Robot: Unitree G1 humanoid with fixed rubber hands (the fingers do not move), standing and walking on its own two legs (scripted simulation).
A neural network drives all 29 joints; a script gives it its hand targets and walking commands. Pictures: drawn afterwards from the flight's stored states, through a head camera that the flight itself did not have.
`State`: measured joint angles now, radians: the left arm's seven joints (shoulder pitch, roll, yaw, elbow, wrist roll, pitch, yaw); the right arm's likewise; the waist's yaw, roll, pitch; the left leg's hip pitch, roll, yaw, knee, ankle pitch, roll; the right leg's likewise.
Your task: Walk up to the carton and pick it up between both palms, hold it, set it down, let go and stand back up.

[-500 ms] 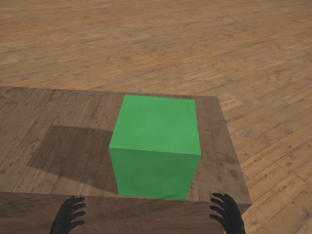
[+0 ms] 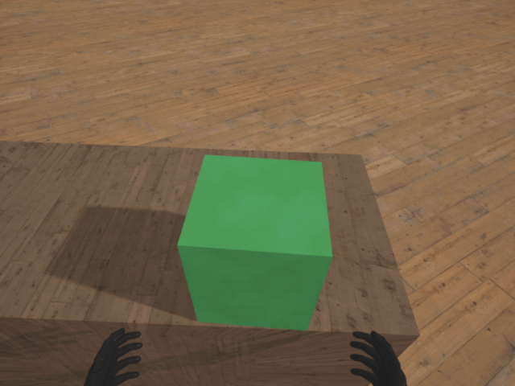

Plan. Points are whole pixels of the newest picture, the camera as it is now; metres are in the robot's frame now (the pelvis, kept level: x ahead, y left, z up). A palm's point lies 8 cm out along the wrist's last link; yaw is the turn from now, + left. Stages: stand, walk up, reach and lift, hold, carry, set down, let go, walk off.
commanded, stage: set down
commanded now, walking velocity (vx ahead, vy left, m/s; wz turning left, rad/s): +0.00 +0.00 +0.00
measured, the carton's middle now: (257, 245) +0.38 +0.00 +0.00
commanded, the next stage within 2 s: let go in 0.46 s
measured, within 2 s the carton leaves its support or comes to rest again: neither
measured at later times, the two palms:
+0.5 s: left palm (105, 380) +0.18 +0.24 -0.06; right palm out of the picture +0.16 -0.20 -0.08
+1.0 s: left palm (101, 383) +0.18 +0.24 -0.06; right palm out of the picture +0.15 -0.22 -0.09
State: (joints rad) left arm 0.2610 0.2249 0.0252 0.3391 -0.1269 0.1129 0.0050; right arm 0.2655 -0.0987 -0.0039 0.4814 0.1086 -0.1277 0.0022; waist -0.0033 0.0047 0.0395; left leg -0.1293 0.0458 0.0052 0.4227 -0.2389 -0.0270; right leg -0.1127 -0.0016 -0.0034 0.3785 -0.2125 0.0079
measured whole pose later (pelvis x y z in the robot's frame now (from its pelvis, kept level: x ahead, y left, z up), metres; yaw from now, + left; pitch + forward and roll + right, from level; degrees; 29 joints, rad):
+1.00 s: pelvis +0.02 +0.00 +0.00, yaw +0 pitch -2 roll -1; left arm 0.24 0.24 0.03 0.43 -0.06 0.10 0.00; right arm 0.20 -0.16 -0.02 0.72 0.06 -0.14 0.02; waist 0.00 0.01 0.05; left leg -0.12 0.04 0.01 0.42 -0.26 -0.03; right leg -0.11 0.00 0.00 0.39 -0.24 0.01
